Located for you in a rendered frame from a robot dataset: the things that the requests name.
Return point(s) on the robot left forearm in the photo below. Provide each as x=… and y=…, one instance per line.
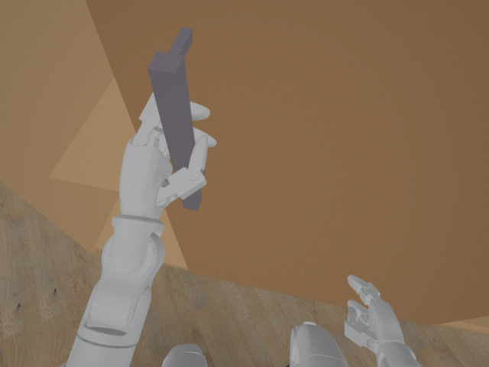
x=114, y=317

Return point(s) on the robot right forearm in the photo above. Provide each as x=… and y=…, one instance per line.
x=395, y=354

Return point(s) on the right robot hand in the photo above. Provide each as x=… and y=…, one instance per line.
x=374, y=326

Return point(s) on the handle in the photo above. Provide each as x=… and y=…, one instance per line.
x=167, y=73

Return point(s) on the robot thigh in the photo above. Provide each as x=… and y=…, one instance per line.
x=186, y=355
x=313, y=346

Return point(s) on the right robot thigh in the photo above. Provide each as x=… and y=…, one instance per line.
x=313, y=346

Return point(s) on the left robot thigh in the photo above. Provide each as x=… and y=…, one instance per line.
x=186, y=355

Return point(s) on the left robot hand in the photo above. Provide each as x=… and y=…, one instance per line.
x=146, y=163

